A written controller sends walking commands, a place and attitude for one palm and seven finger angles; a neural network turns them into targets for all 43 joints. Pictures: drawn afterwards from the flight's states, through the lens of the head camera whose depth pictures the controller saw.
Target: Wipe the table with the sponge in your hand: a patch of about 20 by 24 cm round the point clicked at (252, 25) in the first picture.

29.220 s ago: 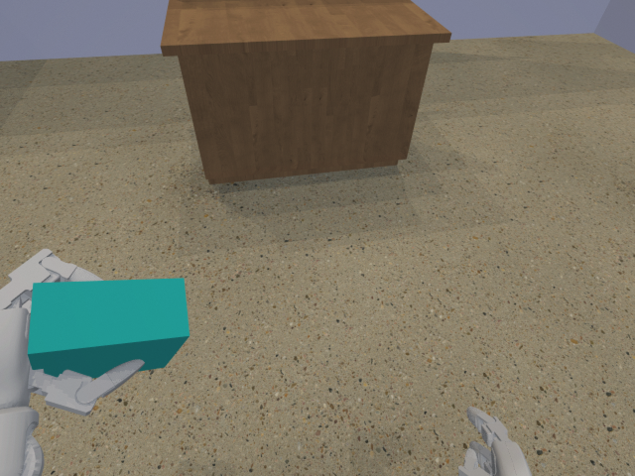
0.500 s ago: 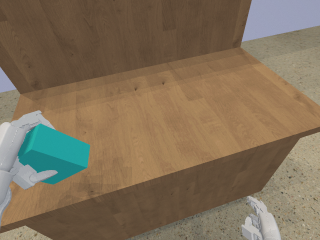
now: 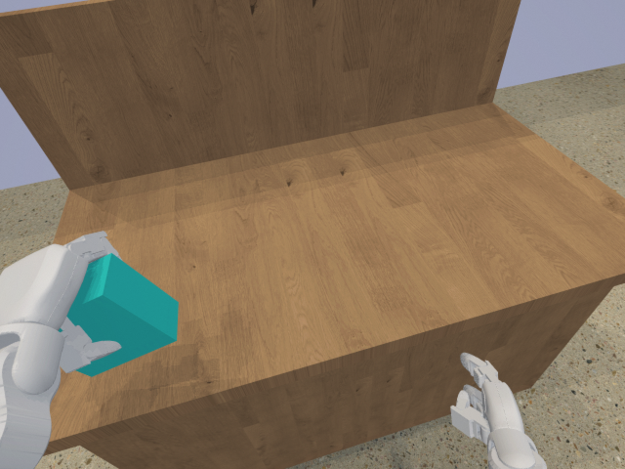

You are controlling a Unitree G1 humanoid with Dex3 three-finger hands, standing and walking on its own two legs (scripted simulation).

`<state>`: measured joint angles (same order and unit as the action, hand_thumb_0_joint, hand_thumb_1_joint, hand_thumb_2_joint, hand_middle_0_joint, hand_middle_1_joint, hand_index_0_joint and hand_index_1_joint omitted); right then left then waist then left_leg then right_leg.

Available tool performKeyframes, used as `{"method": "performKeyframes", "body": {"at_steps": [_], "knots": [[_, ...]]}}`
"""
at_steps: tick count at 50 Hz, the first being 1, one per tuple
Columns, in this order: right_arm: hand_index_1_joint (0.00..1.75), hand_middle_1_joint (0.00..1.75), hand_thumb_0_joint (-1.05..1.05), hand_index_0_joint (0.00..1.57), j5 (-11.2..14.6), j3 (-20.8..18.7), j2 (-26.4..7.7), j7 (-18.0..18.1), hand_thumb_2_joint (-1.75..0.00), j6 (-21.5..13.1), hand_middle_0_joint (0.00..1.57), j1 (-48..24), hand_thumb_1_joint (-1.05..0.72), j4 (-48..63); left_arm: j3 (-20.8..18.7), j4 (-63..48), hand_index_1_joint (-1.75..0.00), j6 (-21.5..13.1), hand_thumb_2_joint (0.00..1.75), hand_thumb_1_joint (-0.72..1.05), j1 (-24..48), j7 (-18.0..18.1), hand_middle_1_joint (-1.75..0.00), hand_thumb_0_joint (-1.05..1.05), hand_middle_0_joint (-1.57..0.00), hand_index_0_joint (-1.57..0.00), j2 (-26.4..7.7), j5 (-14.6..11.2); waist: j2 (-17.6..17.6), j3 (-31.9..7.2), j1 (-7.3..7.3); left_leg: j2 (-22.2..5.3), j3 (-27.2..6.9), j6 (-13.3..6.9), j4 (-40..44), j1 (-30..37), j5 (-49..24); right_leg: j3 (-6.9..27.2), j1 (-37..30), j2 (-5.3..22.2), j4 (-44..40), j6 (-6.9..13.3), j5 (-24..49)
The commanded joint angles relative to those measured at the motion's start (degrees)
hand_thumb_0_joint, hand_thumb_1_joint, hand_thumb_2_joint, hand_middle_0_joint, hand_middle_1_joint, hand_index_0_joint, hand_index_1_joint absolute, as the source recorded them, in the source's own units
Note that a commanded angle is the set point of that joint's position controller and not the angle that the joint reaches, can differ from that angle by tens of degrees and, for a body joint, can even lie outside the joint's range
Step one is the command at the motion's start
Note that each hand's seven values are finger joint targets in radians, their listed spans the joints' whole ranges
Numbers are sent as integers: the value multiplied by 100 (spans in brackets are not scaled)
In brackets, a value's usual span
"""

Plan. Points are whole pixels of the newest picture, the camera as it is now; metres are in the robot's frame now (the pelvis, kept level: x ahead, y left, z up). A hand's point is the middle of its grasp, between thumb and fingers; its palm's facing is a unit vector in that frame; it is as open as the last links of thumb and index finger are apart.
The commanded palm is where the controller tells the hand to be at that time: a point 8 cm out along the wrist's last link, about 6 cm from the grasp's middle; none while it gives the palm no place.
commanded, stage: turn the palm down, sponge in hand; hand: left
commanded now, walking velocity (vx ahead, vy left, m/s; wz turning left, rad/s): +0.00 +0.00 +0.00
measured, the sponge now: (113, 326) +0.23 +0.28 +0.10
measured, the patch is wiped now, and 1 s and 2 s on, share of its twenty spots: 0.00 0.00 0.00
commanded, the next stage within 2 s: move the sponge above the wiping area in 0.88 s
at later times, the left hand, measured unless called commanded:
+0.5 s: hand (73, 310) +0.22 +0.30 +0.14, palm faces +0.08 -0.08 -0.99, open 10.1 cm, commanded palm +0.18 +0.30 +0.21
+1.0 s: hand (79, 314) +0.22 +0.29 +0.14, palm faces +0.09 -0.07 -0.99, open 10.1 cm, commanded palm +0.18 +0.29 +0.21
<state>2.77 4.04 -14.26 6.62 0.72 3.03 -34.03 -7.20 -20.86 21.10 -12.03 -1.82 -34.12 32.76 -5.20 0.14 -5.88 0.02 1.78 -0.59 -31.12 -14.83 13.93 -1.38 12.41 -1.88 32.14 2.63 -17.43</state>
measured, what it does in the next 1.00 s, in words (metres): stands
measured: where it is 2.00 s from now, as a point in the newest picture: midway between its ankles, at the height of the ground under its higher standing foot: outside the picture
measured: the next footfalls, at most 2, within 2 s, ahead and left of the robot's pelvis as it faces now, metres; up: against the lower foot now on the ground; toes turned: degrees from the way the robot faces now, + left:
none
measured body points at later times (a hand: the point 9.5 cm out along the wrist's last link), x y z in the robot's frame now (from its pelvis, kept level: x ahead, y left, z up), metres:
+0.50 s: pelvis -0.01 +0.02 +0.01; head -0.02 -0.02 +0.46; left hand +0.21 +0.30 +0.20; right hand +0.25 -0.16 -0.06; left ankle +0.03 +0.11 -0.73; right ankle +0.00 -0.09 -0.73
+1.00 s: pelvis -0.02 +0.01 +0.01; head -0.03 -0.04 +0.45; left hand +0.21 +0.29 +0.20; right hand +0.25 -0.17 -0.06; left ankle +0.03 +0.11 -0.73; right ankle +0.00 -0.09 -0.73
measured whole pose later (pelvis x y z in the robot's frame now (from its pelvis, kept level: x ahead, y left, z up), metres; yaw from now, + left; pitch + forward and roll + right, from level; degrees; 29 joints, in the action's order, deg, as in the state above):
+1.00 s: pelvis -0.02 +0.01 +0.01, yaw +0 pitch -5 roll +0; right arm 1.8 3.9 -14.5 3.8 1.8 -1.7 -38.9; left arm 1.0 -14.9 21.8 -5.5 -4.5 -31.8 49.0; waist -6.6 2.2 -8.1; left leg 0.5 2.3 -1.1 -24.3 -9.7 9.4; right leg -0.6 7.8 -1.6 26.1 2.3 -13.0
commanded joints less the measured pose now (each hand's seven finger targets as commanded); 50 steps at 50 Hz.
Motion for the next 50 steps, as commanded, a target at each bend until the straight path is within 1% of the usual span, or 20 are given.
{"method": "performKeyframes", "body": {"at_steps": [1, 4, 6, 9, 15, 19, 21, 23, 24, 25, 29, 31, 34, 38, 39, 41, 44, 46, 49, 50], "knots": [[30, 30, 0, 20, -50, -181, -529, 52, -90, -313, 20, -1204, -90, 980, -695, -1367, -160, -210, 130, 10, 1299, 119, -160, 0, -120, -120, -1319, 557, 15, -1031, -23, -2, -422, -124, 503, 840, -980, 445, 22, 130, -852, -3, 804], [30, 30, 0, 20, -76, -166, -530, 4, -90, -300, 20, -1437, -90, 899, -992, -1498, -160, -254, 130, 10, 1409, 197, -160, 0, -120, -120, -1625, 811, -224, -1095, -146, 3, -526, -104, 615, 953, -1027, 625, -137, 59, -917, 106, 807], [30, 30, 0, 20, -101, -163, -500, -32, -90, -263, 20, -1333, -90, 829, -801, -1252, -160, -215, 130, 10, 1365, 229, -160, 0, -120, -120, -1383, 922, -92, -1110, -115, -29, -506, -82, 657, 941, -1209, 482, -197, 108, -928, 81, 945], [30, 30, 0, 20, -75, -142, -532, -73, -90, -201, 20, -1614, -90, 753, -888, -1055, -160, -29, 130, 10, 1575, 266, -160, 0, -120, -120, -1494, 1057, -96, -926, -180, -14, -591, -51, 787, 886, -1055, 644, -215, 57, -1018, 152, 829], [30, 30, 0, 20, -59, -124, -552, -124, -90, -126, 20, -1789, -90, 768, -102, -889, -160, 258, 130, 10, 1921, 26, -160, 0, -120, -120, -1056, 1452, -273, -936, -164, -1, -664, -84, 995, 857, -857, 518, -349, 70, -991, 171, 793], [30, 30, 0, 20, -56, -136, -522, -186, -90, -128, 20, -1923, -90, 765, -356, -1102, -160, 176, 130, 10, 1953, -45, -160, 0, -120, -120, -1381, 1726, -261, -1129, -248, -19, -826, -105, 1086, 863, -811, 747, -560, 15, -923, 212, 759], [30, 30, 0, 20, -64, -147, -479, -212, -90, -105, 20, -1771, -90, 712, -160, -881, -160, 161, 130, 10, 1879, -63, -160, 0, -120, -120, -1164, 1781, -30, -1035, -205, -12, -808, -98, 1069, 856, -889, 622, -460, 89, -989, 167, 714], [30, 30, 0, 20, -107, -168, -541, -227, -90, -67, 20, -1795, -90, 663, -272, -828, -160, 141, 130, 10, 2006, -34, -160, 0, -120, -120, -1349, 1929, -65, -1156, -252, 6, -829, -92, 1075, 927, -1031, 696, -500, 103, -1002, 182, 824], [30, 30, 0, 20, -86, -148, -531, -240, -90, -94, 20, -1966, -90, 667, -522, -840, -160, 172, 130, 10, 2087, 24, -160, 0, -120, -120, -1551, 1954, -133, -1017, -308, 10, -850, -99, 1083, 842, -835, 905, -517, 25, -1015, 245, 701], [30, 30, 0, 20, -106, -152, -520, -252, -90, -97, 20, -1916, -90, 666, -214, -716, -160, 193, 130, 10, 2058, 8, -160, 0, -120, -120, -1193, 1927, -138, -1070, -277, 21, -750, -105, 1035, 876, -917, 703, -511, 68, -1002, 230, 805], [30, 30, 0, 20, -62, -171, -501, -251, -90, -138, 20, -1995, -90, 631, -382, -726, -160, 169, 130, 10, 1994, 52, -160, 0, -120, -120, -1293, 1793, -16, -948, -277, 22, -792, -84, 1063, 919, -723, 932, -408, 57, -1148, 227, 565], [30, 30, 0, 20, -60, -171, -482, -266, -90, -143, 20, -1888, -90, 611, -54, -726, -160, 159, 130, 10, 2083, 6, -160, 0, -120, -120, -1037, 1826, -85, -1016, -199, 26, -762, -80, 1071, 951, -786, 753, -394, 107, -1121, 179, 618], [30, 30, 0, 20, -60, -156, -499, -230, -90, -170, 20, -2026, -90, 640, -189, -752, -160, 176, 130, 10, 2214, -25, -160, 0, -120, -120, -1248, 1891, -106, -894, -235, 63, -801, -103, 1114, 908, -497, 986, -369, 50, -1172, 229, 403], [30, 30, 0, 20, -101, -193, -499, -210, -90, -179, 20, -1860, -90, 615, -101, -735, -160, 49, 130, 10, 2145, -74, -160, 0, -120, -120, -1183, 1893, 51, -1079, -209, 84, -738, -123, 1051, 1010, -679, 860, -414, 136, -1197, 172, 482], [30, 30, 0, 20, -91, -185, -495, -203, -90, -223, 20, -1992, -90, 618, -381, -825, -160, 41, 130, 10, 2140, -26, -160, 0, -120, -120, -1405, 1886, -23, -1007, -260, 95, -735, -122, 988, 980, -630, 1122, -414, 75, -1234, 245, 400], [30, 30, 0, 20, -99, -177, -458, -222, -90, -230, 20, -1857, -90, 584, -169, -676, -160, 5, 130, 10, 2068, -24, -160, 0, -120, -120, -1134, 1841, 134, -986, -212, 81, -708, -109, 959, 1008, -800, 908, -360, 136, -1237, 191, 513], [30, 30, 0, 20, -94, -185, -509, -209, -90, -244, 20, -1985, -90, 571, -448, -676, -160, 30, 130, 10, 2167, 51, -160, 0, -120, -120, -1412, 1836, -41, -872, -268, 96, -730, -88, 956, 982, -670, 1175, -315, 99, -1298, 264, 393], [30, 30, 0, 20, -91, -205, -481, -231, -90, -253, 20, -1875, -90, 568, -198, -645, -160, 12, 130, 10, 2097, 57, -160, 0, -120, -120, -1128, 1816, -21, -1033, -235, 78, -680, -85, 946, 1026, -825, 969, -386, 164, -1241, 213, 539], [30, 30, 0, 20, -75, -213, -512, -223, -90, -266, 20, -1992, -90, 584, -357, -643, -160, 73, 130, 10, 2043, 66, -160, 0, -120, -120, -1282, 1789, 75, -909, -255, 101, -700, -81, 910, 996, -751, 1212, -334, 134, -1310, 262, 435], [30, 30, 0, 20, -111, -198, -566, -230, -90, -240, 20, -1978, -90, 572, -271, -394, -160, 148, 130, 10, 2006, 26, -160, 0, -120, -120, -1222, 1826, 54, -901, -279, 121, -668, -89, 909, 922, -788, 1039, -374, 155, -1253, 258, 548]]}}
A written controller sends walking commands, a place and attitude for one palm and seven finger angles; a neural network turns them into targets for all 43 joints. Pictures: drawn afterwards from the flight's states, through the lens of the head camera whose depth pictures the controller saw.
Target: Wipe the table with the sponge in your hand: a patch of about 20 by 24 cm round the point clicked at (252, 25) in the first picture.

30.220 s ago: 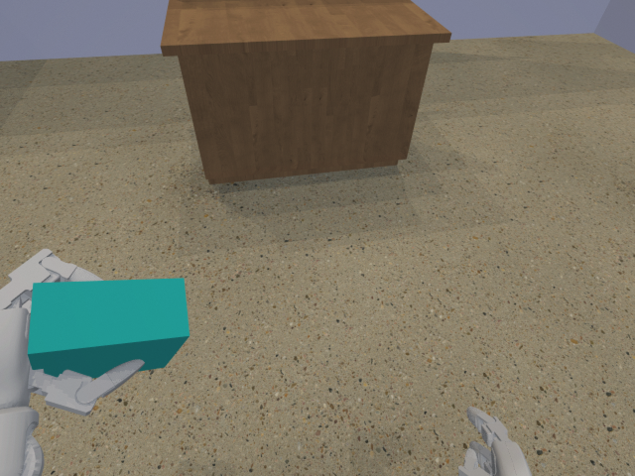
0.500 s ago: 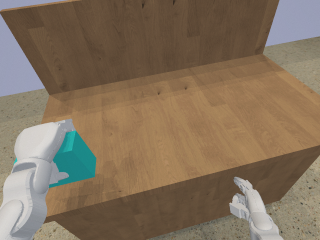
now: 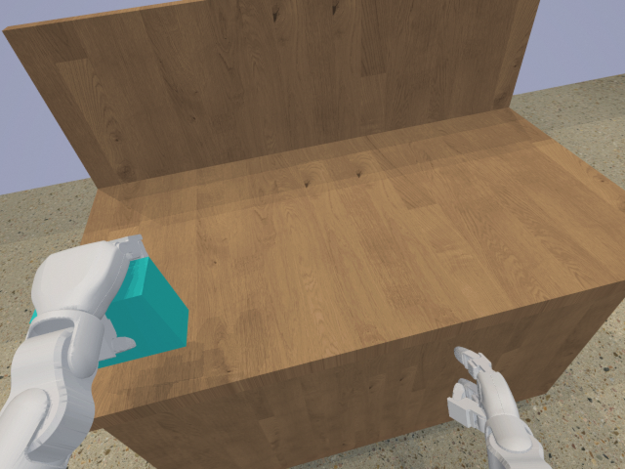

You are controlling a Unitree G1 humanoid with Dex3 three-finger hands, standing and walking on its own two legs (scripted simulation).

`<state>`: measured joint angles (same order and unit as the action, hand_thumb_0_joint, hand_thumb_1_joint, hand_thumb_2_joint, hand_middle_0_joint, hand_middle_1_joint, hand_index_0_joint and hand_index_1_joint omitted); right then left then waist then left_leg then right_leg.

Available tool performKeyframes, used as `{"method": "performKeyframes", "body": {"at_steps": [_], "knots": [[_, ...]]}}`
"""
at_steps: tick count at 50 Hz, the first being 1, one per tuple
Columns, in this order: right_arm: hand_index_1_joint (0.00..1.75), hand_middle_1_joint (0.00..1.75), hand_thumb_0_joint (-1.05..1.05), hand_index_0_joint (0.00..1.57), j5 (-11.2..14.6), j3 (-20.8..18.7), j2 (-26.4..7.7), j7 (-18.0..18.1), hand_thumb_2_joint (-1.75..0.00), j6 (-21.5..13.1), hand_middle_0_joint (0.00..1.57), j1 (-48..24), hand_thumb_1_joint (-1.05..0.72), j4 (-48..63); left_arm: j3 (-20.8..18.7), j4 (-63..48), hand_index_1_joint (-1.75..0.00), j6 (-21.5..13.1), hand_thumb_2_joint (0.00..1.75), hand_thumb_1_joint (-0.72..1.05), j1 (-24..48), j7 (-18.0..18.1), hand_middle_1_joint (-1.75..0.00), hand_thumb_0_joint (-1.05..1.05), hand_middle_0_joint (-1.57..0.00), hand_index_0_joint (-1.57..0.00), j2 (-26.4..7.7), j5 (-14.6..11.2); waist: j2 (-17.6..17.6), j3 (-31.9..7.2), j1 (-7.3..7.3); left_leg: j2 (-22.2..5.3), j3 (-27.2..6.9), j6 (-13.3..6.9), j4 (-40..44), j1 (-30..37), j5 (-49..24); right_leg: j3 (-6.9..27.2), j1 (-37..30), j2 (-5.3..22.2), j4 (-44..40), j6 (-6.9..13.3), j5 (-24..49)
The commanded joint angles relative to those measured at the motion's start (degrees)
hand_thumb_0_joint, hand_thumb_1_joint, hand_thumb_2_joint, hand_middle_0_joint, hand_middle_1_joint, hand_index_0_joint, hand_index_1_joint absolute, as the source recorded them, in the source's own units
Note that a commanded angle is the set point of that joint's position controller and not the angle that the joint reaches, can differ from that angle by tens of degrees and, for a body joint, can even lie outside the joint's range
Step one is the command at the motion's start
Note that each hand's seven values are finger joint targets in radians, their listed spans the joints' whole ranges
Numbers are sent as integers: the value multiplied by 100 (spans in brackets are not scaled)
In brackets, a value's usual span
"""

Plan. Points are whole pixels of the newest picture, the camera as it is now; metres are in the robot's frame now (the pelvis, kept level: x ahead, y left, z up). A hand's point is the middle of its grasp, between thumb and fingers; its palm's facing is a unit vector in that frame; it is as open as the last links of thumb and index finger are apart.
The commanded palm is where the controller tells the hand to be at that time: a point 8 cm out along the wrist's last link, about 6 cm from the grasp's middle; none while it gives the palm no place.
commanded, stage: move the sponge above the wiping area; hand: left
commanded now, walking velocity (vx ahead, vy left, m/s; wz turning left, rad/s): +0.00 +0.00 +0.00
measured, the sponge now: (127, 323) +0.23 +0.29 +0.09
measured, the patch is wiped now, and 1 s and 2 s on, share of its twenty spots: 0.00 0.00 0.00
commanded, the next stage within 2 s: none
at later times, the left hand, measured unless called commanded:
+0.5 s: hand (121, 307) +0.23 +0.29 +0.12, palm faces +0.05 -0.08 -1.00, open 10.1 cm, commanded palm +0.20 +0.28 +0.18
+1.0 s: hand (141, 303) +0.26 +0.28 +0.09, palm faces +0.01 -0.09 -1.00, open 10.1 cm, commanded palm +0.23 +0.27 +0.17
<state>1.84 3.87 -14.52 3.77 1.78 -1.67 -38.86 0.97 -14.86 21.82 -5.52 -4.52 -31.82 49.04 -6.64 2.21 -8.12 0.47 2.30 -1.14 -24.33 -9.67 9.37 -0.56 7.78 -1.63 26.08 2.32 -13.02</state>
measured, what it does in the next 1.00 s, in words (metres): stands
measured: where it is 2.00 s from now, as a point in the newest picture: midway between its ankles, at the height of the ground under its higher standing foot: outside the picture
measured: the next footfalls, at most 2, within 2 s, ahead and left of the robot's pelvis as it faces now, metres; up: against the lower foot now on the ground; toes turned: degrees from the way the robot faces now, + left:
none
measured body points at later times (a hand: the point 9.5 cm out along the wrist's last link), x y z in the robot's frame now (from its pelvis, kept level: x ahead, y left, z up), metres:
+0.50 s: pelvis +0.01 +0.00 +0.00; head +0.00 -0.04 +0.45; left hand +0.23 +0.29 +0.17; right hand +0.27 -0.19 -0.08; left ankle +0.05 +0.11 -0.74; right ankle +0.02 -0.10 -0.74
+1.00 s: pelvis +0.01 +0.00 +0.00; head +0.00 -0.04 +0.45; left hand +0.25 +0.28 +0.15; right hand +0.27 -0.19 -0.08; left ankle +0.05 +0.11 -0.74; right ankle +0.02 -0.10 -0.74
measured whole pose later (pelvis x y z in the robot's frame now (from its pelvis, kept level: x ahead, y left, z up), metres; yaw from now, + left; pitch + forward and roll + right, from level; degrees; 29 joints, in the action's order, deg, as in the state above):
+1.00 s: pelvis +0.01 +0.00 +0.00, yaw +0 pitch -4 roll +0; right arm 2.2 2.8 -14.6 3.7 2.0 -1.0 -39.6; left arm 5.1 -6.2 21.3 -2.5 -2.1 -28.1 52.0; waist -5.9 1.8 -7.4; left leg 0.7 1.9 -1.2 -23.6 -9.9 9.8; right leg -0.6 7.7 -1.6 24.9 2.3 -13.3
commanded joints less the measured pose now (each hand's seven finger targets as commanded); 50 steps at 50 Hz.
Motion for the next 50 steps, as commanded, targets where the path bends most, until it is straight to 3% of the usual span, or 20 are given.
{"method": "performKeyframes", "body": {"at_steps": [1, 4, 5, 7, 13, 14, 21, 24, 26, 29, 31, 34, 35, 39, 40, 43, 44, 45, 49, 50], "knots": [[30, 30, 0, 20, 27, -188, -481, 47, -90, -343, 20, -1421, -90, 1065, -880, -1110, -160, 39, 130, 10, 1376, 286, -160, 0, -120, -120, -1241, 168, 281, -1134, 39, 58, -705, -32, 239, 436, -359, 907, 121, 160, -666, 220, 84], [30, 30, 0, 20, 22, -213, -547, 65, -90, -336, 20, -1514, -90, 1053, -1286, -1120, -160, 38, 130, 10, 1264, 281, -160, 0, -120, -120, -1676, 192, 170, -1093, -34, 82, -714, -31, 180, 432, -391, 1159, 101, 125, -672, 291, 126], [30, 30, 0, 20, 0, -192, -528, 55, -90, -335, 20, -1476, -90, 1109, -1011, -1065, -160, 44, 130, 10, 1218, 235, -160, 0, -120, -120, -1376, 174, 179, -1152, -29, 83, -686, -46, 157, 411, -434, 941, 53, 164, -614, 266, 221], [30, 30, 0, 20, -8, -230, -573, 65, -90, -330, 20, -1334, -90, 1043, -1224, -965, -160, -36, 130, 10, 1183, 246, -160, 0, -120, -120, -1617, 191, 316, -1193, -24, 83, -719, -44, 140, 461, -519, 985, 97, 173, -633, 237, 294], [30, 30, 0, 20, -20, -289, -535, 53, -90, -354, 20, -1234, -90, 1088, -1206, -1229, -160, -265, 130, 10, 968, 343, -160, 0, -120, -120, -1479, 171, 184, -1222, 0, 44, -713, -60, 87, 593, -782, 937, 102, 189, -604, 224, 616], [30, 30, 0, 20, -2, -263, -515, 51, -90, -413, 20, -1419, -90, 1114, -1373, -1373, -160, -277, 130, 10, 950, 394, -160, 0, -120, -120, -1585, 111, 87, -1128, -47, 41, -734, -47, 70, 598, -678, 1165, 116, 144, -643, 300, 517], [30, 30, 0, 20, 7, -294, -489, 53, -90, -423, 20, -1232, -90, 1054, -922, -1132, -160, -279, 130, 10, 1076, 485, -160, 0, -120, -120, -1149, 187, 251, -1187, 51, 15, -721, -45, 168, 587, -669, 872, 117, 166, -638, 229, 467], [30, 30, 0, 20, 10, -285, -535, 70, -90, -406, 20, -1373, -90, 1011, -1171, -1104, -160, -223, 130, 10, 1233, 528, -160, 0, -120, -120, -1459, 233, 138, -1152, 12, 44, -748, -35, 196, 594, -579, 1084, 105, 99, -675, 294, 393], [30, 30, 0, 20, 12, -282, -484, 46, -90, -405, 20, -1248, -90, 1011, -736, -1012, -160, -222, 130, 10, 1279, 496, -160, 0, -120, -120, -1014, 271, 224, -1189, 78, 36, -746, -43, 211, 614, -680, 818, 151, 127, -659, 226, 470], [30, 30, 0, 20, 19, -290, -521, 56, -90, -404, 20, -1346, -90, 988, -969, -981, -160, -205, 130, 10, 1359, 550, -160, 0, -120, -120, -1300, 315, 114, -1132, 20, 32, -781, -39, 279, 609, -519, 988, 130, 54, -681, 292, 316], [30, 30, 0, 20, 10, -281, -455, 29, -90, -396, 20, -1248, -90, 1009, -544, -960, -160, -204, 130, 10, 1419, 523, -160, 0, -120, -120, -853, 350, 250, -1270, 70, 17, -767, -44, 275, 643, -698, 771, 110, 103, -630, 235, 495], [30, 30, 0, 20, -2, -293, -547, 19, -90, -335, 20, -1348, -90, 945, -1100, -818, -160, -121, 130, 10, 1354, 603, -160, 0, -120, -120, -1410, 396, 256, -1223, -36, 38, -774, -32, 286, 584, -665, 988, 25, 48, -657, 301, 481], [30, 30, 0, 20, -14, -261, -507, 0, -90, -329, 20, -1344, -90, 999, -767, -797, -160, -85, 130, 10, 1438, 578, -160, 0, -120, -120, -1046, 407, 141, -1400, -20, 51, -718, -37, 264, 581, -762, 801, -60, 83, -579, 287, 629], [30, 30, 0, 20, 15, -268, -530, -17, -90, -276, 20, -1405, -90, 954, -862, -767, -160, -2, 130, 10, 1439, 618, -160, 0, -120, -120, -1169, 408, 174, -1160, -1, 49, -769, -19, 284, 590, -719, 973, 95, 35, -660, 303, 539], [30, 30, 0, 20, 18, -270, -499, -25, -90, -285, 20, -1340, -90, 1005, -528, -682, -160, 28, 130, 10, 1433, 579, -160, 0, -120, -120, -794, 381, 173, -1259, 35, 43, -713, -41, 272, 573, -684, 767, 63, 73, -630, 270, 539], [30, 30, 0, 20, 36, -274, -530, 8, -90, -271, 20, -1285, -90, 963, -392, -471, -160, 21, 130, 10, 1707, 538, -160, 0, -120, -120, -827, 451, 259, -1187, 76, 65, -765, -38, 322, 590, -570, 758, 199, 87, -686, 233, 401], [30, 30, 0, 20, 44, -265, -543, 41, -90, -294, 20, -1356, -90, 946, -686, -537, -160, 3, 130, 10, 1889, 567, -160, 0, -120, -120, -1148, 473, 226, -1151, 64, 64, -768, -42, 330, 605, -427, 932, 199, 30, -699, 291, 279], [30, 30, 0, 20, 43, -287, -497, 52, -90, -308, 20, -1277, -90, 988, -368, -490, -160, -16, 130, 10, 1771, 541, -160, 0, -120, -120, -753, 431, 274, -1258, 114, 63, -683, -80, 279, 597, -469, 736, 125, 67, -677, 250, 337], [30, 30, 0, 20, 34, -287, -536, 80, -90, -319, 20, -1267, -90, 910, -681, -449, -160, -162, 130, 10, 2084, 593, -160, 0, -120, -120, -1169, 517, 149, -1258, 87, 80, -764, -52, 290, 675, -492, 944, 170, 26, -728, 299, 317], [30, 30, 0, 20, 24, -287, -505, 75, -90, -340, 20, -1216, -90, 936, -470, -380, -160, -187, 130, 10, 2086, 593, -160, 0, -120, -120, -893, 529, 121, -1388, 94, 87, -719, -65, 267, 663, -593, 741, 89, 46, -658, 286, 455]]}}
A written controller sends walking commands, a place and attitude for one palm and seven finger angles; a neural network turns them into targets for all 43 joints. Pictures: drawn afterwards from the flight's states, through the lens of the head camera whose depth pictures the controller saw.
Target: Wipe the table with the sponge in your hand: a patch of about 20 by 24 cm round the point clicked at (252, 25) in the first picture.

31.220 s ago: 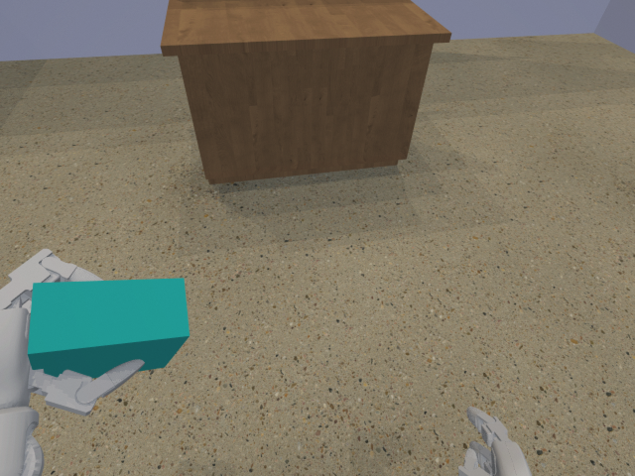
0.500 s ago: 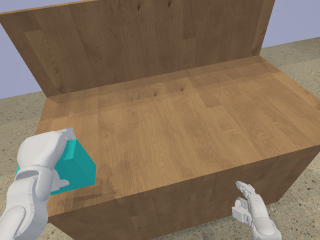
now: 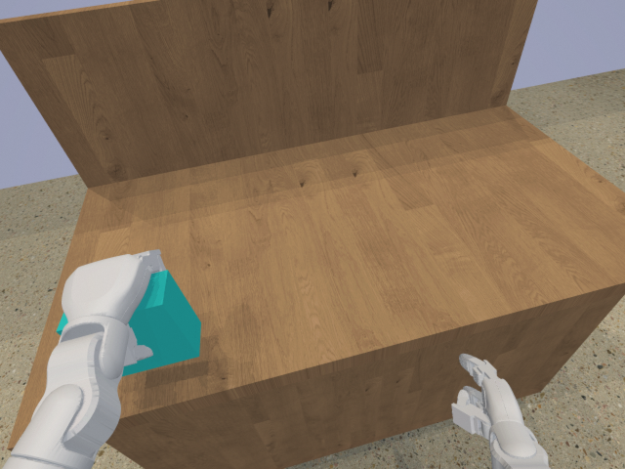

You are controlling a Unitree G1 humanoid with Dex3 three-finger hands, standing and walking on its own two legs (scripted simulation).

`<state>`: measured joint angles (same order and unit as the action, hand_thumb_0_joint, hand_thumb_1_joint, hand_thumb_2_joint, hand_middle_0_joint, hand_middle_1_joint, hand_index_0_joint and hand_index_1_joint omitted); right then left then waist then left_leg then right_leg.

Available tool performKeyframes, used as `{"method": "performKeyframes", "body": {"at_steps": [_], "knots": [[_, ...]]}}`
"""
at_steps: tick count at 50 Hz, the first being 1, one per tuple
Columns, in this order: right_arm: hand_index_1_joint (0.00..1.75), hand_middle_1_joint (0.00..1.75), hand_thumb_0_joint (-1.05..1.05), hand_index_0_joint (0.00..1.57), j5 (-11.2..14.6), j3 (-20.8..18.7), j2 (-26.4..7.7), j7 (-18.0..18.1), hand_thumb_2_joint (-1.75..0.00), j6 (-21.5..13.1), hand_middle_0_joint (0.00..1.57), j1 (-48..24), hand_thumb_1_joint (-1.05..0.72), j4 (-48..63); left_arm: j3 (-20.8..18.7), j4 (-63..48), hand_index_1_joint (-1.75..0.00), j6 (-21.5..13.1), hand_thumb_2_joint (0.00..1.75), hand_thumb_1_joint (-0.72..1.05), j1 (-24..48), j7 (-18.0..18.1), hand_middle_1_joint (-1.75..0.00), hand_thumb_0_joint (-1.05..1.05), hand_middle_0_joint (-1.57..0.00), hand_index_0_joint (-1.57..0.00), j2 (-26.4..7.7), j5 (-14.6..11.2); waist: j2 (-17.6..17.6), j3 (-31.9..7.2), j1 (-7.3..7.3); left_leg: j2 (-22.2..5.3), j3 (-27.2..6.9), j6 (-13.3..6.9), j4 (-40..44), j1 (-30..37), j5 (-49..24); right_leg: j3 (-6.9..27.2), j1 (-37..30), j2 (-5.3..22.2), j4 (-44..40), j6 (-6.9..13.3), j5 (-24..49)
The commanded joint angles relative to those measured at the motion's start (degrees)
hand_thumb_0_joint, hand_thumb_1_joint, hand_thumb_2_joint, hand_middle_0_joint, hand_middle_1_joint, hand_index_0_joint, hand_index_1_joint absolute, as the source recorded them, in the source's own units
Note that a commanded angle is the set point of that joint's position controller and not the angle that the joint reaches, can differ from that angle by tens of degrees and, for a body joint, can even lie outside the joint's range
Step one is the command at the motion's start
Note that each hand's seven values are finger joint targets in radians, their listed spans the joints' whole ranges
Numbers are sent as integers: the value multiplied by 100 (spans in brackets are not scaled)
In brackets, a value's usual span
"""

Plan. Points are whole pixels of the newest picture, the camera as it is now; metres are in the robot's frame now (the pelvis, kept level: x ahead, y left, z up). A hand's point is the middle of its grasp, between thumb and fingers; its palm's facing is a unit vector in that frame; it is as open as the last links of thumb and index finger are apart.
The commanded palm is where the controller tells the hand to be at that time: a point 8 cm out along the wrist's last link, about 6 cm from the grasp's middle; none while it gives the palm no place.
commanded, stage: move the sponge above the wiping area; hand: left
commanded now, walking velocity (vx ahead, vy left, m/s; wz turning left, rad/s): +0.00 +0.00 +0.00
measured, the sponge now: (144, 334) +0.24 +0.28 +0.05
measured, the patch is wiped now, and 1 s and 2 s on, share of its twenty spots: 0.00 0.00 0.00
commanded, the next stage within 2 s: none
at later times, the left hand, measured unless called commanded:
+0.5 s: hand (152, 303) +0.27 +0.27 +0.08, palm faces +0.00 -0.08 -1.00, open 10.1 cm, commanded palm +0.24 +0.26 +0.15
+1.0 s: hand (154, 299) +0.28 +0.27 +0.08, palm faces +0.00 -0.08 -1.00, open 10.1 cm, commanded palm +0.24 +0.27 +0.15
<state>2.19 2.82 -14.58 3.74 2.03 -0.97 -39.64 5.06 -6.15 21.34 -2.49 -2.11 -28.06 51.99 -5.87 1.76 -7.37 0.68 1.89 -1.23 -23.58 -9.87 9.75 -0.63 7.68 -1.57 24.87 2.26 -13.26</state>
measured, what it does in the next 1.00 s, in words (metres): stands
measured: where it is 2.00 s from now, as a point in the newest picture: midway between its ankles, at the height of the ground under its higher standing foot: outside the picture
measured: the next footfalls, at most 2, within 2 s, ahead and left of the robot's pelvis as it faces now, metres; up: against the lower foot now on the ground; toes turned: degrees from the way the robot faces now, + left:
none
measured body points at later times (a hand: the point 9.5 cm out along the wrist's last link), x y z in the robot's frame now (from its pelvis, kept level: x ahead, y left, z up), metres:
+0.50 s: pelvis +0.01 -0.01 +0.00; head +0.00 -0.05 +0.45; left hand +0.26 +0.27 +0.14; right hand +0.26 -0.21 -0.09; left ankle +0.04 +0.11 -0.74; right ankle +0.01 -0.10 -0.74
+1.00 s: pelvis +0.01 -0.01 +0.00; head +0.01 -0.05 +0.45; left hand +0.27 +0.27 +0.13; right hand +0.25 -0.22 -0.09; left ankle +0.04 +0.11 -0.74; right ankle +0.01 -0.10 -0.74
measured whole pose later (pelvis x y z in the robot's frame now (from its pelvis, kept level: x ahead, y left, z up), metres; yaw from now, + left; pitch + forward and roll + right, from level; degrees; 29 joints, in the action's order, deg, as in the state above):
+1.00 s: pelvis +0.01 -0.01 +0.00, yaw +0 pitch -2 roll +1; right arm 2.9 1.6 -14.8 3.1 3.1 0.8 -40.1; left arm 5.2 0.6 22.2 -0.4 1.8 -26.0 52.7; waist -5.4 0.0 -5.9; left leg 0.1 2.0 -0.6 -24.2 -11.0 11.2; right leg -0.2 9.0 -2.2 25.6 2.8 -14.5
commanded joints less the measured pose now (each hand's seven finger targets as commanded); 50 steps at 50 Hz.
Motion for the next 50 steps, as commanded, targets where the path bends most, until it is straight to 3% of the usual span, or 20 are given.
{"method": "performKeyframes", "body": {"at_steps": [1, 4, 5, 9, 11, 14, 15, 19, 22, 24, 25, 29, 31, 39, 40, 42, 44, 45, 49, 50], "knots": [[30, 30, 0, 20, -5, -191, -489, 77, -90, -384, 20, -1240, -90, 983, -864, -1279, -160, -208, 130, 10, 1815, 368, -160, 0, -120, -120, -1264, 237, 58, -1416, 38, 49, -693, -45, 168, 759, -761, 771, 133, 53, -531, 272, 594], [30, 30, 0, 20, -20, -236, -540, 53, -90, -371, 20, -1253, -90, 964, -1267, -1274, -160, -225, 130, 10, 1565, 482, -160, 0, -120, -120, -1592, 200, 7, -1392, -54, 35, -717, -29, 183, 738, -842, 919, 32, 23, -530, 320, 684], [30, 30, 0, 20, -27, -213, -503, 34, -90, -361, 20, -1259, -90, 997, -953, -1149, -160, -167, 130, 10, 1479, 463, -160, 0, -120, -120, -1202, 216, 48, -1425, -44, 52, -669, -39, 145, 704, -938, 732, 35, 44, -498, 300, 784], [30, 30, 0, 20, 14, -257, -551, 4, -90, -334, 20, -1263, -90, 961, -1039, -1114, -160, -69, 130, 10, 1495, 536, -160, 0, -120, -120, -1333, 200, 133, -1289, -20, 22, -704, -19, 200, 671, -805, 880, 124, 17, -538, 301, 637], [30, 30, 0, 20, 31, -236, -501, -6, -90, -327, 20, -1223, -90, 981, -595, -1014, -160, 0, 130, 10, 1631, 493, -160, 0, -120, -120, -916, 233, 269, -1320, 59, 32, -664, -32, 183, 653, -837, 713, 178, 57, -530, 245, 678], [30, 30, 0, 20, 25, -263, -574, 12, -90, -311, 20, -1271, -90, 954, -957, -1014, -160, 30, 130, 10, 1689, 543, -160, 0, -120, -120, -1347, 281, 204, -1371, -7, 45, -674, -40, 179, 680, -830, 873, 106, 10, -502, 296, 695], [30, 30, 0, 20, 13, -238, -531, 3, -90, -315, 20, -1260, -90, 1027, -682, -1029, -160, 43, 130, 10, 1718, 513, -160, 0, -120, -120, -1030, 300, 217, -1577, -6, 75, -627, -61, 136, 674, -948, 706, 4, 35, -437, 276, 878], [30, 30, 0, 20, 3, -263, -590, -6, -90, -277, 20, -1259, -90, 961, -1113, -1009, -160, 6, 130, 10, 1559, 589, -160, 0, -120, -120, -1475, 280, 272, -1410, -38, 82, -642, -41, 100, 646, -1006, 940, 0, 32, -468, 295, 1019], [30, 30, 0, 20, 28, -254, -551, 0, -90, -255, 20, -1189, -90, 937, -728, -755, -160, 33, 130, 10, 1743, 573, -160, 0, -120, -120, -1080, 325, 340, -1343, 65, 80, -617, -50, 81, 615, -972, 781, 174, 62, -500, 239, 943], [30, 30, 0, 20, 37, -265, -595, 30, -90, -269, 20, -1245, -90, 930, -1015, -811, -160, 16, 130, 10, 1797, 596, -160, 0, -120, -120, -1421, 276, 220, -1322, 18, 106, -638, -55, 69, 675, -888, 942, 169, 31, -529, 286, 874], [30, 30, 0, 20, 45, -273, -526, 27, -90, -286, 20, -1169, -90, 999, -605, -832, -160, 6, 130, 10, 1757, 570, -160, 0, -120, -120, -912, 250, 147, -1476, 82, 89, -555, -84, 50, 657, -955, 719, 89, 51, -456, 248, 984], [30, 30, 0, 20, 42, -291, -589, 50, -90, -283, 20, -1159, -90, 918, -871, -716, -160, -63, 130, 10, 1917, 563, -160, 0, -120, -120, -1288, 296, 274, -1345, 95, 109, -593, -75, 27, 652, -914, 896, 190, 30, -506, 262, 981], [30, 30, 0, 20, 57, -278, -515, 52, -90, -323, 20, -1086, -90, 956, -459, -659, -160, -128, 130, 10, 2066, 530, -160, 0, -120, -120, -870, 311, 238, -1427, 153, 97, -594, -84, 15, 683, -907, 732, 273, 54, -503, 228, 908], [30, 30, 0, 20, 30, -333, -597, 49, -90, -294, 20, -1072, -90, 896, -988, -491, -160, -180, 130, 10, 1978, 773, -160, 0, -120, -120, -1331, 371, 151, -1587, 9, 125, -578, -53, 5, 612, -1070, 882, 72, 40, -410, 286, 1212], [30, 30, 0, 20, 31, -317, -550, 30, -90, -294, 20, -1054, -90, 949, -729, -513, -160, -147, 130, 10, 1984, 769, -160, 0, -120, -120, -1002, 366, 146, -1731, 31, 121, -545, -64, -1, 607, -1136, 709, 7, 45, -362, 263, 1283], [30, 30, 0, 20, 34, -332, -567, 3, -90, -276, 20, -1071, -90, 936, -820, -459, -160, -77, 130, 10, 1726, 780, -160, 0, -120, -120, -1090, 343, 283, -1677, 6, 118, -565, -59, -29, 599, -1254, 756, -10, 74, -353, 241, 1451], [30, 30, 0, 20, 32, -319, -646, -5, -90, -236, 20, -1162, -90, 915, -1253, -493, -160, 43, 130, 10, 1617, 807, -160, 0, -120, -120, -1565, 301, 240, -1550, -78, 145, -594, -44, -3, 541, -1184, 915, -86, 58, -357, 282, 1423], [30, 30, 0, 20, 55, -301, -558, -17, -90, -228, 20, -1106, -90, 1006, -754, -509, -160, 98, 130, 10, 1570, 741, -160, 0, -120, -120, -975, 227, 272, -1576, 34, 125, -517, -76, 11, 459, -1144, 690, -119, 78, -334, 219, 1424], [30, 30, 0, 20, 73, -318, -616, -1, -90, -231, 20, -1169, -90, 982, -994, -726, -160, 94, 130, 10, 1559, 637, -160, 0, -120, -120, -1329, 194, 285, -1503, 42, 130, -586, -80, -17, 584, -1098, 870, -18, 55, -384, 238, 1335], [30, 30, 0, 20, 60, -288, -563, -2, -90, -241, 20, -1179, -90, 1040, -683, -730, -160, 98, 130, 10, 1549, 570, -160, 0, -120, -120, -992, 223, 241, -1563, 48, 145, -551, -107, -58, 609, -1154, 734, -5, 70, -366, 225, 1406]]}}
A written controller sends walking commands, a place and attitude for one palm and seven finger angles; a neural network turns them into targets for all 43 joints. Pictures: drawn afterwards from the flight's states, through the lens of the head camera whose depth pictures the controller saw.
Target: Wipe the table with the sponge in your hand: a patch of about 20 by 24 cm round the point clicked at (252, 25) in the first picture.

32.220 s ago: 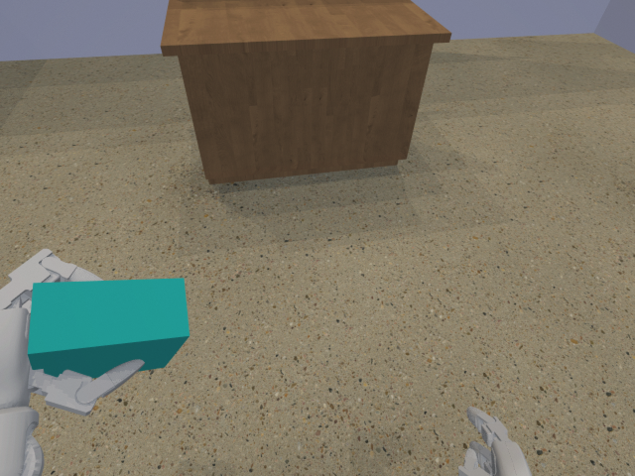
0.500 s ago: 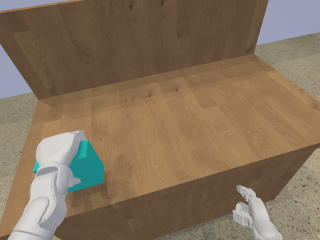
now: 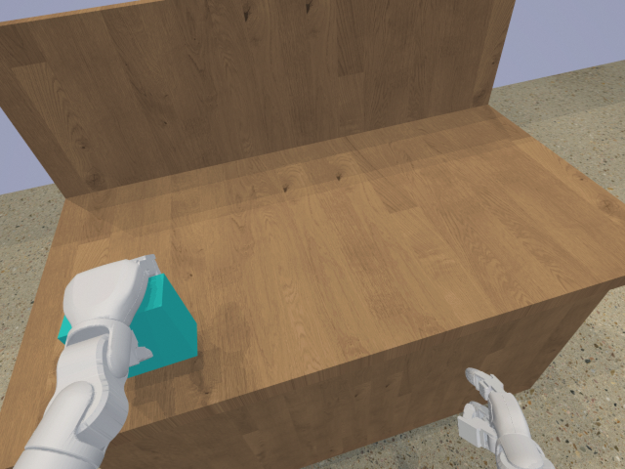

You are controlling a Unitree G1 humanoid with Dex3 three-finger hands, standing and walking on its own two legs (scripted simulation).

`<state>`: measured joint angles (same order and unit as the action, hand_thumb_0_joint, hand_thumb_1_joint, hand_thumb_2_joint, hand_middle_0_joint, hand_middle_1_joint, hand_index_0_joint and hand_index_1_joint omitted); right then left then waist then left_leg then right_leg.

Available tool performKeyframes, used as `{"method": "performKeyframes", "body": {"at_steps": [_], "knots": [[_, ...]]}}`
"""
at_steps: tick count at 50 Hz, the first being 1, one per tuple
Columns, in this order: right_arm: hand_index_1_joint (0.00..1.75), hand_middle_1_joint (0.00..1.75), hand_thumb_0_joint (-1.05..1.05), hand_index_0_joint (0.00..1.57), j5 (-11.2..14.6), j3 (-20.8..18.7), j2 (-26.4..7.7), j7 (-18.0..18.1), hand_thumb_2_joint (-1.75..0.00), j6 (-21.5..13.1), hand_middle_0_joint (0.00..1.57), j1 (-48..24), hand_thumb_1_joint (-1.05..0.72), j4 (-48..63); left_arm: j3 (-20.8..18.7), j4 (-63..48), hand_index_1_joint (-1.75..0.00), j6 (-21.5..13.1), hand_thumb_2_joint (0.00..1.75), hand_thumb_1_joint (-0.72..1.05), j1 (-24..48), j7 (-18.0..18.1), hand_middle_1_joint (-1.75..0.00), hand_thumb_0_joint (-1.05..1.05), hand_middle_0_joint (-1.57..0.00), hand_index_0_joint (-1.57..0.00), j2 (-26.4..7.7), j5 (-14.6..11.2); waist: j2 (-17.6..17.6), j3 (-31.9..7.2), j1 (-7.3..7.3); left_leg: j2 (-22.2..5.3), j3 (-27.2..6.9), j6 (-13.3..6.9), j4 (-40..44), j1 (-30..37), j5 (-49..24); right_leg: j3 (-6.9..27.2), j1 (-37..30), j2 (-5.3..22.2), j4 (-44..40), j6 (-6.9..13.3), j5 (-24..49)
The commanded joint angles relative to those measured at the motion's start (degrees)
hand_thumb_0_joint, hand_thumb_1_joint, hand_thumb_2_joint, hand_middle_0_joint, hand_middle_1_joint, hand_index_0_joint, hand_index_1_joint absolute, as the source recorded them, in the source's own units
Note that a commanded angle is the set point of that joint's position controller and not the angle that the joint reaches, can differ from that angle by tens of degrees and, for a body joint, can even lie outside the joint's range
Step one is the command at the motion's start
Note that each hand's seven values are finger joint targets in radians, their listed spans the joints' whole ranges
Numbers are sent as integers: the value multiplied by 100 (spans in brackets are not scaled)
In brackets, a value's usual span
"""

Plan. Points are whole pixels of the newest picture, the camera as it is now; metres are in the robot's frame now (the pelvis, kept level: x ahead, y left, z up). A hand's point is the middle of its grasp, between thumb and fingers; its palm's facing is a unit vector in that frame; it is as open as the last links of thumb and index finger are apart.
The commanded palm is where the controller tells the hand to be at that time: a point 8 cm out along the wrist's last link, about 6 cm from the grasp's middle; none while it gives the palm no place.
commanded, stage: move the sponge above the wiping area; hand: left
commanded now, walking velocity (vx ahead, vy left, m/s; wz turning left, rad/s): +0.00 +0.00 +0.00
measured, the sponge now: (142, 337) +0.25 +0.28 +0.03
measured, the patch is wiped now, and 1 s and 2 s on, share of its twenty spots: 0.00 0.00 0.00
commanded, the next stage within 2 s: lower the sponge onto the table in 1.36 s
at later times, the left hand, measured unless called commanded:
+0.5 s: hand (119, 326) +0.24 +0.28 +0.09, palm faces +0.02 -0.10 -1.00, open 10.1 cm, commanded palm +0.21 +0.27 +0.15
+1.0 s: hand (124, 328) +0.24 +0.28 +0.08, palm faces -0.04 -0.12 -0.99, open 10.1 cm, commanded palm +0.22 +0.28 +0.15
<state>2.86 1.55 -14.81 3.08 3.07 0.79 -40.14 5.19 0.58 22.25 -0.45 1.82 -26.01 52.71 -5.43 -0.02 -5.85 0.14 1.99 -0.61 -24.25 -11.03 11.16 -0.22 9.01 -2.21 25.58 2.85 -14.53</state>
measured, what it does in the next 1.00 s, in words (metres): stands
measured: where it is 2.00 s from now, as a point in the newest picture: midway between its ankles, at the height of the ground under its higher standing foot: outside the picture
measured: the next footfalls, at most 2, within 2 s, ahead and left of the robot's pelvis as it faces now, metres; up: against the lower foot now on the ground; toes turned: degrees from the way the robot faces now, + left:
none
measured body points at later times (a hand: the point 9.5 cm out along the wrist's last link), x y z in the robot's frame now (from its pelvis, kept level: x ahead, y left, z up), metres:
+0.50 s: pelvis -0.01 +0.00 +0.00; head -0.03 -0.04 +0.45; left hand +0.23 +0.28 +0.14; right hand +0.25 -0.19 -0.08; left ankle +0.02 +0.12 -0.74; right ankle -0.01 -0.09 -0.74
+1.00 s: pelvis -0.01 +0.01 +0.00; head -0.02 -0.04 +0.45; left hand +0.24 +0.29 +0.13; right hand +0.23 -0.20 -0.09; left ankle +0.02 +0.12 -0.74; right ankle -0.01 -0.09 -0.74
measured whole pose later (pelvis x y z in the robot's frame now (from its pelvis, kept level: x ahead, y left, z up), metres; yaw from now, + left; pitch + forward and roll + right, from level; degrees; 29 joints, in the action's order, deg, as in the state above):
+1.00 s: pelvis -0.01 +0.01 +0.00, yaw +0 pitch -3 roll +0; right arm 2.9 1.7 -15.6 3.3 2.9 0.8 -40.2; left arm 6.1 -1.2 23.0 -1.3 -1.6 -26.1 52.1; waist -6.0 0.6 -5.9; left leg 0.5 1.8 -1.1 -24.0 -10.5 10.3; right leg -0.2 8.3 -1.9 25.0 2.4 -13.6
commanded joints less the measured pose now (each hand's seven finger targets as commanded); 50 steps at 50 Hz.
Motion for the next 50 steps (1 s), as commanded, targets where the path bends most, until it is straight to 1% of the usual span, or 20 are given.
{"method": "performKeyframes", "body": {"at_steps": [1, 11, 14, 18, 19, 21, 24, 26, 29, 31, 33, 34, 35, 38, 39, 40, 43, 48, 49, 50], "knots": [[30, 30, 0, 20, 4, -178, -527, 46, -90, -358, 20, -1293, -90, 1075, -714, -1493, -160, -57, 130, 10, 1230, 154, -160, 0, -120, -120, -1216, 136, 258, -1326, -78, 175, -613, -155, 16, 732, -1311, 724, -89, 140, -458, 156, 1509], [30, 30, 0, 20, -54, -192, -471, 57, -90, -460, 20, -1314, -90, 1019, -710, -1773, -160, -308, 130, 10, 1439, 382, -160, 0, -120, -120, -1188, 286, 191, -1396, -152, 98, -704, -109, 115, 889, -1294, 731, -4, 95, -511, 211, 1196], [30, 30, 0, 20, -43, -178, -565, 58, -90, -375, 20, -1466, -90, 957, -1084, -1667, -160, -101, 130, 10, 1552, 466, -160, 0, -120, -120, -1593, 277, 118, -1238, -206, 116, -673, -82, 209, 785, -1084, 913, -74, 83, -576, 252, 1046], [30, 30, 0, 20, -5, -148, -519, 6, -90, -301, 20, -1527, -90, 997, -674, -1519, -160, 181, 130, 10, 1255, 309, -160, 0, -120, -120, -1132, 192, 235, -1221, -161, 143, -638, -86, 202, 726, -1182, 753, -140, 137, -571, 183, 1183], [30, 30, 0, 20, 4, -144, -564, 11, -90, -303, 20, -1585, -90, 977, -921, -1509, -160, 218, 130, 10, 1214, 278, -160, 0, -120, -120, -1404, 148, 181, -1114, -168, 149, -644, -87, 218, 714, -1043, 883, -120, 91, -603, 227, 1045], [30, 30, 0, 20, 35, -89, -487, 9, -90, -292, 20, -1587, -90, 1040, -302, -1498, -160, 263, 130, 10, 1394, 78, -160, 0, -120, -120, -850, 152, 270, -977, -45, 147, -658, -111, 225, 689, -952, 720, 48, 113, -643, 175, 904], [30, 30, 0, 20, 14, -95, -538, 62, -90, -310, 20, -1561, -90, 1043, -535, -1604, -160, 112, 130, 10, 1622, -33, -160, 0, -120, -120, -1219, 189, 252, -1032, -47, 154, -677, -138, 233, 745, -718, 847, 84, 79, -687, 200, 651], [30, 30, 0, 20, 10, -78, -468, 95, -90, -364, 20, -1484, -90, 1058, -310, -1589, -160, -52, 130, 10, 1797, -64, -160, 0, -120, -120, -1002, 236, 228, -1066, -18, 174, -683, -161, 216, 774, -660, 749, 149, 93, -697, 173, 555], [30, 30, 0, 20, -28, -129, -506, 157, -90, -417, 20, -1428, -90, 990, -691, -1668, -160, -332, 130, 10, 2235, 87, -160, 0, -120, -120, -1431, 310, 61, -1119, -46, 145, -692, -146, 254, 847, -462, 924, 189, 53, -749, 224, 352], [30, 30, 0, 20, -25, -120, -441, 161, -90, -468, 20, -1394, -90, 962, -523, -1516, -160, -406, 130, 10, 2319, 202, -160, 0, -120, -120, -1164, 360, 62, -1196, -60, 145, -706, -119, 262, 846, -597, 770, 188, 59, -689, 218, 433], [30, 30, 0, 20, -38, -165, -487, 162, -90, -463, 20, -1347, -90, 902, -714, -1358, -160, -388, 130, 10, 2283, 337, -160, 0, -120, -120, -1302, 363, 92, -1341, -110, 128, -687, -97, 271, 833, -752, 737, 81, 77, -653, 219, 590], [30, 30, 0, 20, -40, -185, -546, 166, -90, -465, 20, -1379, -90, 884, -1160, -1447, -160, -357, 130, 10, 2178, 435, -160, 0, -120, -120, -1752, 333, -86, -1371, -201, 128, -689, -94, 297, 836, -734, 906, -39, 44, -651, 271, 581], [30, 30, 0, 20, -43, -141, -481, 133, -90, -473, 20, -1440, -90, 964, -880, -1395, -160, -256, 130, 10, 2058, 440, -160, 0, -120, -120, -1351, 311, -68, -1502, -234, 161, -657, -84, 271, 777, -896, 712, -184, 76, -580, 256, 754], [30, 30, 0, 20, -12, -160, -532, 67, -90, -395, 20, -1472, -90, 926, -795, -1131, -160, 42, 130, 10, 1699, 413, -160, 0, -120, -120, -1228, 206, 192, -1315, -197, 132, -620, -65, 286, 662, -945, 718, -159, 138, -616, 193, 860], [30, 30, 0, 20, 2, -172, -594, 66, -90, -379, 20, -1494, -90, 876, -1079, -1053, -160, 126, 130, 10, 1609, 395, -160, 0, -120, -120, -1539, 161, 230, -1189, -204, 138, -626, -66, 298, 634, -870, 861, -155, 95, -636, 229, 806], [30, 30, 0, 20, 11, -135, -567, 43, -90, -352, 20, -1547, -90, 960, -768, -1020, -160, 246, 130, 10, 1461, 292, -160, 0, -120, -120, -1195, 132, 164, -1263, -214, 163, -595, -80, 259, 589, -927, 736, -235, 126, -584, 209, 929], [30, 30, 0, 20, 48, -129, -586, 26, -90, -278, 20, -1537, -90, 1002, -487, -1110, -160, 352, 130, 10, 1370, 30, -160, 0, -120, -120, -1060, 112, 354, -1104, -89, 175, -629, -114, 238, 564, -855, 738, -85, 148, -621, 143, 887], [30, 30, 0, 20, -7, -141, -532, 68, -90, -377, 20, -1387, -90, 1086, -512, -1665, -160, -143, 130, 10, 1543, -97, -160, 0, -120, -120, -1154, 166, 297, -1222, -56, 149, -696, -176, 132, 769, -948, 741, 37, 123, -587, 150, 969], [30, 30, 0, 20, -28, -162, -561, 101, -90, -423, 20, -1388, -90, 1055, -870, -1871, -160, -288, 130, 10, 1698, -4, -160, 0, -120, -120, -1542, 162, 156, -1237, -86, 128, -717, -169, 137, 832, -868, 860, 26, 74, -595, 194, 872], [30, 30, 0, 20, -49, -156, -494, 118, -90, -461, 20, -1332, -90, 1099, -673, -1841, -160, -354, 130, 10, 1634, 43, -160, 0, -120, -120, -1252, 201, 63, -1316, -118, 152, -690, -190, 107, 839, -944, 730, -16, 86, -569, 196, 932]]}}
